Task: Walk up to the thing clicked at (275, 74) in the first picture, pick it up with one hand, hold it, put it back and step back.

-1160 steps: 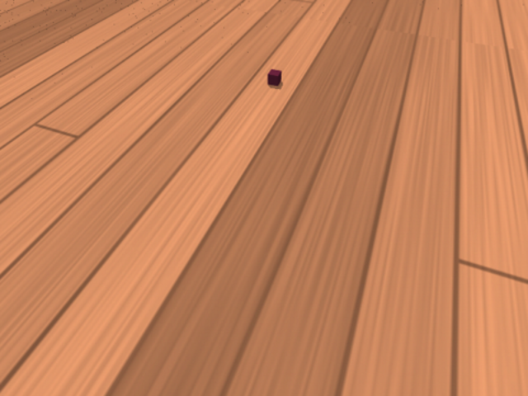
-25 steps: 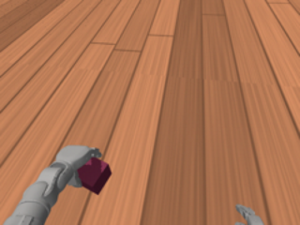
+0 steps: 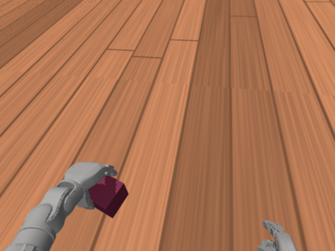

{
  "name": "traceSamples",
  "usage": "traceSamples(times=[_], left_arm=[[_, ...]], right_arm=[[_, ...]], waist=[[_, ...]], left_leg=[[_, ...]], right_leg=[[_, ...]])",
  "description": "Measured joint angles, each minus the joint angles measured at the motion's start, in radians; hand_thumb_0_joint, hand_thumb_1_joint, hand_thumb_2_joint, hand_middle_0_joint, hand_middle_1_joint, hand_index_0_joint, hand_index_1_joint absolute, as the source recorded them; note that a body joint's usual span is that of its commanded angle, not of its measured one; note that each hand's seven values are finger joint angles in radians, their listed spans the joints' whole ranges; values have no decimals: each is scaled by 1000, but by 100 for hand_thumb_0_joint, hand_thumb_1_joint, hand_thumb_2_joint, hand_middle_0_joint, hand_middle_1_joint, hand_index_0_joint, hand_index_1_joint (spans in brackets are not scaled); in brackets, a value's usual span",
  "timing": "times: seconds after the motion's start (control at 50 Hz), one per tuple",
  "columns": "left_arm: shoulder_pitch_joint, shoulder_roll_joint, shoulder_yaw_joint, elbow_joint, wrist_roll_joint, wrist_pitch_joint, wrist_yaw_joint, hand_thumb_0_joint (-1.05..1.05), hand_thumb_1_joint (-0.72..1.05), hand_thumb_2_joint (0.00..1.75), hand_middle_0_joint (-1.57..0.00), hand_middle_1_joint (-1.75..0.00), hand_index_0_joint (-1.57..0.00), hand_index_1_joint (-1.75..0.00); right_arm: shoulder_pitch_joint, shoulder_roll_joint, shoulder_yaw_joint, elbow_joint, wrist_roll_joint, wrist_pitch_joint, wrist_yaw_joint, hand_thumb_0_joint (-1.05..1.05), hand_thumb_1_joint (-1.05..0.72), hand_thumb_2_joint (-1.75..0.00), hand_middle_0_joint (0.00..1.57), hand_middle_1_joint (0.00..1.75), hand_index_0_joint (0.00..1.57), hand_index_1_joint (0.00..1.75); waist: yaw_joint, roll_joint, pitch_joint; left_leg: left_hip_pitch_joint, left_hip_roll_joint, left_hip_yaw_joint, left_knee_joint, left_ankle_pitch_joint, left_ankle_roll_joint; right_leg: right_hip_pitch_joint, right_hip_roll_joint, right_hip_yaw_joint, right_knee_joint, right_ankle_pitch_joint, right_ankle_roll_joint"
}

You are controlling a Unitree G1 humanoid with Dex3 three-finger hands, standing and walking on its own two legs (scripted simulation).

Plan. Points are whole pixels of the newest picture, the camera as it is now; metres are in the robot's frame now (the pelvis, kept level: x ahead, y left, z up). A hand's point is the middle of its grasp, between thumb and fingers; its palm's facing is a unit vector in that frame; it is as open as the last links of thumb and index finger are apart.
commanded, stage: hold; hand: left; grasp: from above
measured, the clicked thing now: (107, 194) +0.29 +0.19 -0.08
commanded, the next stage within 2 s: crouch in 0.78 s
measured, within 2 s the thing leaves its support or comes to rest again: neither
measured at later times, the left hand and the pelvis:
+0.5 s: hand (84, 186) +0.29 +0.23 -0.02, palm faces -0.49 +0.00 -0.87, open 10.3 cm; pelvis +0.01 +0.01 +0.01, yaw +0 degrees
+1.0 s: hand (84, 180) +0.30 +0.23 -0.01, palm faces -0.49 +0.00 -0.87, open 10.3 cm; pelvis +0.02 +0.01 +0.01, yaw +0 degrees
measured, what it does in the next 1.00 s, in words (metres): stands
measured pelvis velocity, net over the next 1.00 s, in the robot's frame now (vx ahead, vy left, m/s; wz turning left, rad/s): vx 0.02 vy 0.01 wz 0.00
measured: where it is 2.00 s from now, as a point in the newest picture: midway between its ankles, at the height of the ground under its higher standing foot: outside the picture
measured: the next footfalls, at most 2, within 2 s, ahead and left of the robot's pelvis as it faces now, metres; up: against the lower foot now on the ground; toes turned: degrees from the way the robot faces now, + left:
none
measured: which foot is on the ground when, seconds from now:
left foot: down 0.00-1.00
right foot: down 0.00-1.00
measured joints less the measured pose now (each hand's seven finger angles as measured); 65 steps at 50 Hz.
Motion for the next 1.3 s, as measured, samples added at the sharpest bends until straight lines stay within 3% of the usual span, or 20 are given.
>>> traceSamples(times=[0.58,0.8,1.04,1.1,1.16,1.3], left_arm=[[5,18,-8,-28,-19,10,-37,11,13,39,-121,-24,-66,-21],[-27,14,-2,5,-2,-4,-13,10,13,39,-122,-26,-66,-22],[-26,16,2,35,-18,-7,-23,10,15,37,-114,-30,-64,-24],[-27,12,11,65,-4,-35,-1,9,16,37,-112,-31,-64,-25],[-48,13,24,111,31,-83,42,9,16,37,-111,-32,-63,-25],[-160,25,44,250,177,-146,209,8,16,37,-113,-34,-63,-26]], right_arm=[[-22,14,12,2,7,13,-28,1,-91,-90,20,30,21,30],[-25,15,10,15,7,32,-32,1,-91,-90,20,30,21,30],[-14,11,4,0,15,59,-32,1,-90,-90,20,30,21,30],[-18,12,7,-7,13,66,-30,1,-90,-90,20,30,21,30],[-26,13,8,-13,3,70,-24,1,-90,-90,20,30,21,30],[-38,-1,-13,-35,-33,88,20,1,-90,-90,20,30,21,30]], waist=[[14,-4,21],[15,-7,18],[6,-11,12],[1,-18,7],[-3,-28,-5],[-14,-36,-70]], left_leg=[[92,-9,8,-94,25,7],[98,-10,5,-103,23,8],[109,-11,7,-120,28,7],[79,-10,5,-98,22,6],[-2,-8,-2,-31,1,4],[-346,5,-29,281,-104,0]], right_leg=[[93,-8,6,-100,30,7],[103,-9,4,-113,29,8],[111,-9,6,-126,32,7],[80,-9,4,-102,25,6],[1,-7,-1,-35,2,4],[-326,4,-20,259,-100,6]])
